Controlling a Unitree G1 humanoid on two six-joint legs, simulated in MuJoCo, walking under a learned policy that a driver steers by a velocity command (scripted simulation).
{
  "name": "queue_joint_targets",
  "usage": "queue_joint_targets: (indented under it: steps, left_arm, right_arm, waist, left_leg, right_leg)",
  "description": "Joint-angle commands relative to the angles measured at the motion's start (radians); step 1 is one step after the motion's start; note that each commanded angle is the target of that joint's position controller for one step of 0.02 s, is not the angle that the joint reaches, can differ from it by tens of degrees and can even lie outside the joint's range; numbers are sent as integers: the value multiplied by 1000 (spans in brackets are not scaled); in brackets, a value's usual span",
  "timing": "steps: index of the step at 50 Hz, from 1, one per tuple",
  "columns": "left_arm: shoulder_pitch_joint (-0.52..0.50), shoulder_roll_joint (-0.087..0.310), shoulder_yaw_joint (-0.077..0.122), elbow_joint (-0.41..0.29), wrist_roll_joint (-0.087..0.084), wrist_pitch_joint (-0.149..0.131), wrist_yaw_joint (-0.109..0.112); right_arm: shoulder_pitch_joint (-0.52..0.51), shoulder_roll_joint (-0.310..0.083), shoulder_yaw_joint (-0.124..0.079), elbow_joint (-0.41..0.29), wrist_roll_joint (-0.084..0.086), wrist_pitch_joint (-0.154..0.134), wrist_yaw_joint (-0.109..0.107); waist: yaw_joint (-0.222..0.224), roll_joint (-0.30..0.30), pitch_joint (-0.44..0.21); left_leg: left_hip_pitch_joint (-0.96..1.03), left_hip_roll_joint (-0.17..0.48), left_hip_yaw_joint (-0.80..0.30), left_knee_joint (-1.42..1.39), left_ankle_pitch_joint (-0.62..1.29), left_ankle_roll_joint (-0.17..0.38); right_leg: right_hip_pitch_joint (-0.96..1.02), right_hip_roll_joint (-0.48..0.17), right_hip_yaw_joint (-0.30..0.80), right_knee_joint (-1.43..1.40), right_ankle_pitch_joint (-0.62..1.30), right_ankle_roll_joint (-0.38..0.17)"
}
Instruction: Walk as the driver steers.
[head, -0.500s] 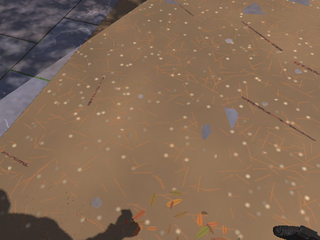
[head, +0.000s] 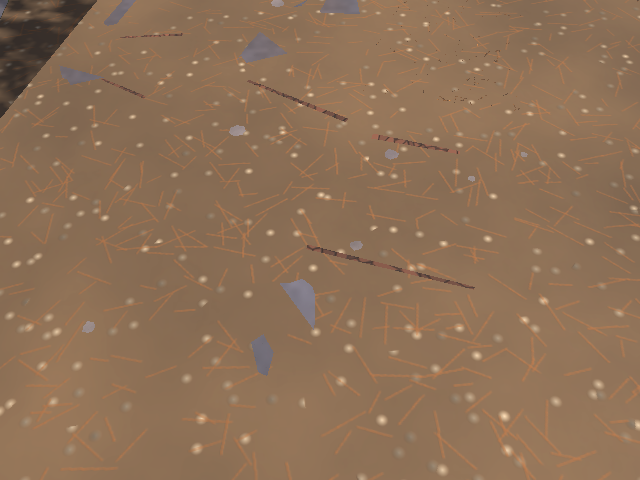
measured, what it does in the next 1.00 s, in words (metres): walks ahead, turning right: right foot, then left foot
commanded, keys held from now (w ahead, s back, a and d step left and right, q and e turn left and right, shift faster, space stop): w+e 0.08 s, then e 0.30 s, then no key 0.62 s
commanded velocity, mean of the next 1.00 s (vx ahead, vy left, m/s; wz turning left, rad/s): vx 0.16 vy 0.00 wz -0.35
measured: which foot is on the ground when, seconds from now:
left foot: down 0.00-0.08, up 0.10-0.56, down 0.58-1.00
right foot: up 0.00-0.08, down 0.10-0.60, up 0.62-0.84, down 0.86-1.00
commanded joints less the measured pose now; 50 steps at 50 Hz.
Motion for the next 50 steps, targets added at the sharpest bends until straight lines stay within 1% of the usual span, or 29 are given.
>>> queue_joint_targets:
  steps: [1, 3, 4, 5, 6, 7, 8, 9, 10, 12, 14, 19, 25, 27, 28, 29, 30, 31, 32, 33, 35, 37, 39, 42, 44, 45, 46, 47, 50]
  left_arm:
    - [-75, 72, 17, -103, 2, -8, -15]
    - [50, 120, 45, -85, 1, -1, -13]
    - [214, 171, 78, -39, -3, 2, -4]
    - [353, 276, 114, -10, -4, 12, 18]
    - [272, 371, 116, -41, 4, -2, 20]
    - [278, 273, 88, -76, 10, -18, 8]
    - [231, 228, 72, -75, 16, -34, 4]
    - [179, 197, 64, -78, 6, -40, 6]
    - [121, 167, 57, -89, 2, -37, 13]
    - [77, 157, 50, -113, 25, -31, 24]
    - [87, 184, 58, -112, 24, -31, 35]
    - [116, 192, 62, -103, 2, 5, 69]
    - [136, 160, 42, -80, 18, 23, 75]
    - [118, 147, 33, -79, 16, 23, 74]
    - [101, 138, 27, -79, 12, 21, 75]
    - [122, 116, 19, -80, 23, 14, 73]
    - [205, 92, 12, -81, 43, 3, 71]
    - [246, 96, 10, -64, 36, 6, 75]
    - [204, 149, 19, -70, 32, 19, 75]
    - [154, 170, 29, -74, 21, 34, 77]
    - [136, 158, 34, -59, 15, 63, 79]
    - [155, 99, 18, -37, 12, 71, 75]
    - [144, 62, 5, -16, 14, 63, 71]
    - [164, 70, 11, 21, 19, 57, 64]
    - [124, 140, 18, -5, 41, 57, 67]
    - [105, 159, 24, 20, 38, 55, 64]
    - [84, 102, 11, 12, 41, 45, 57]
    - [82, 83, 3, 22, 48, 35, 56]
    - [103, 97, 3, 48, 39, 5, 59]
  right_arm:
    - [-31, -202, -48, -48, 19, 9, -6]
    - [-55, -226, -56, -55, 31, 25, -8]
    - [-67, -211, -49, -60, 33, 31, -9]
    - [-46, -159, -29, -83, -1, 26, -10]
    - [41, -23, 15, -139, -35, -1, 1]
    - [-68, -121, 0, -138, 6, -32, 11]
    - [-136, -148, -8, -162, 35, -45, 12]
    - [-135, -138, -6, -151, 19, -47, 3]
    - [-131, -148, -13, -139, -6, -40, -7]
    - [-106, -148, -20, -141, -13, -9, -10]
    - [-97, -116, -13, -145, -20, 12, -15]
    - [-210, -89, 1, -184, -17, 27, -11]
    - [-280, -107, 2, -201, -13, 19, 11]
    - [-253, -119, -3, -197, -17, 8, 16]
    - [-224, -115, -3, -190, -20, -1, 18]
    - [-208, -145, -7, -194, -36, -10, 14]
    - [-203, -204, -15, -203, -55, -8, 7]
    - [-167, -138, -1, -182, -58, 7, 4]
    - [-139, -80, 19, -170, -32, 14, 8]
    - [-133, -90, 19, -163, -23, 19, 12]
    - [-188, -125, 12, -167, -14, 29, 11]
    - [-257, -117, 14, -168, -17, 46, 12]
    - [-248, -108, 15, -156, -18, 61, 10]
    - [-220, -103, 20, -133, -6, 66, 8]
    - [-184, -81, 32, -116, -20, 54, 15]
    - [-166, -53, 35, -114, -24, 49, 18]
    - [-210, -69, 35, -107, -32, 49, 16]
    - [-221, -73, 31, -102, -27, 50, 13]
    - [-191, -76, 28, -69, -19, 57, -3]
  waist:
    - [32, 89, 47]
    - [116, 112, -42]
    - [204, 87, -125]
    - [242, -62, -209]
    - [97, -285, -313]
    - [182, -119, -382]
    - [172, -70, -255]
    - [130, 11, -183]
    - [97, 24, -134]
    - [51, 1, -126]
    - [38, 2, -134]
    - [75, -48, -155]
    - [117, -81, -125]
    - [98, -92, -117]
    - [70, -86, -112]
    - [70, -36, -139]
    - [126, 115, -203]
    - [113, 246, -249]
    - [82, 239, -245]
    - [63, 196, -222]
    - [80, 140, -158]
    - [110, 170, -118]
    - [89, 209, -128]
    - [101, 193, -145]
    - [70, 89, -124]
    - [24, -61, -97]
    - [52, -48, -64]
    - [51, -42, -43]
    - [50, -31, -20]
  left_leg:
    - [11, 305, -61, 7, 559, 145]
    - [15, 288, -25, 228, 876, 119]
    - [-65, 245, 4, 445, 887, 87]
    - [-318, 187, 11, 782, 539, 26]
    - [-722, -36, -137, 1105, -331, -40]
    - [-796, -15, -324, 1185, -338, -25]
    - [-846, 23, -315, 1166, -251, -3]
    - [-809, 69, -318, 1087, -171, 2]
    - [-751, 98, -315, 1012, -123, -3]
    - [-638, 102, -318, 952, -79, -15]
    - [-616, 75, -303, 868, -26, -38]
    - [-614, 20, -316, 593, 173, -69]
    - [-564, 7, -321, 411, 179, -46]
    - [-508, 1, -311, 321, 166, -11]
    - [-428, 3, -301, 210, 278, 16]
    - [-298, 77, -370, 170, 556, 55]
    - [-122, 229, -508, 231, 934, 154]
    - [-60, 348, -646, 228, 1020, 302]
    - [-62, 387, -726, 190, 894, 346]
    - [-71, 359, -716, 173, 759, 329]
    - [-164, 305, -629, 143, 547, 272]
    - [-272, 218, -513, 108, 403, 214]
    - [-288, 176, -456, 108, 374, 201]
    - [-307, 154, -431, 131, 210, 169]
    - [-397, 110, -391, 163, 19, 73]
    - [-334, 32, -298, 171, -10, 25]
    - [-268, 25, -284, 211, 41, -3]
    - [-248, 27, -285, 223, 80, -1]
    - [-249, 37, -298, 232, 168, 17]
  right_leg:
    - [16, 31, -50, -45, -91, -42]
    - [207, 111, -113, -60, -172, -89]
    - [439, 164, -125, -119, -119, -125]
    - [724, 38, 105, -151, -31, -186]
    - [985, -202, 679, -279, -64, -388]
    - [989, -238, 750, -371, -4, -386]
    - [893, -210, 587, -356, 157, -343]
    - [757, -158, 458, -338, 268, -299]
    - [630, -122, 364, -341, 339, -267]
    - [485, -87, 302, -369, 457, -255]
    - [435, -62, 251, -370, 553, -257]
    - [448, -9, 239, -328, 447, -193]
    - [506, -41, 314, -254, 343, -172]
    - [520, -41, 353, -202, 313, -159]
    - [505, -14, 351, -168, 276, -132]
    - [461, 43, 330, -112, 193, -88]
    - [352, 138, 253, 3, -84, -37]
    - [269, 195, 193, 110, -496, 27]
    - [218, 169, 180, 216, -659, 67]
    - [177, 161, 174, 310, -662, 87]
    - [167, 130, 167, 359, -583, 112]
    - [263, 109, 110, 182, -525, 120]
    - [356, 114, 61, 13, -424, 116]
    - [501, 129, 22, -267, -168, 76]
    - [560, 11, 145, -294, -66, 13]
    - [423, 10, 154, -287, -247, -28]
    - [341, 29, 154, -325, -372, -30]
    - [309, 34, 152, -342, -395, -15]
    - [328, 51, 131, -318, -249, 13]
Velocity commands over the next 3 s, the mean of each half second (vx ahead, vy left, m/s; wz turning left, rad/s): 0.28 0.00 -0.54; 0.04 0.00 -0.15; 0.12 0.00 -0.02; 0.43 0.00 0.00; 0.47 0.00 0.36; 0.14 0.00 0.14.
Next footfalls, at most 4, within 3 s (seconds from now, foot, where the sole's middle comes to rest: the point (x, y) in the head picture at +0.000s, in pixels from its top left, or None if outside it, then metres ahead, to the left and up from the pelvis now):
0.10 right None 0.22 -0.12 -0.77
0.58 left None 0.41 0.03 -0.77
0.86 right None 0.25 -0.19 -0.77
1.94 right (469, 376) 0.67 -0.34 -0.77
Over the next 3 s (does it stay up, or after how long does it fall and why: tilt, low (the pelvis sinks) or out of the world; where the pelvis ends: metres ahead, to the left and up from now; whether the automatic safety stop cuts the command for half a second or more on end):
stays up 1.00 -0.27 0.00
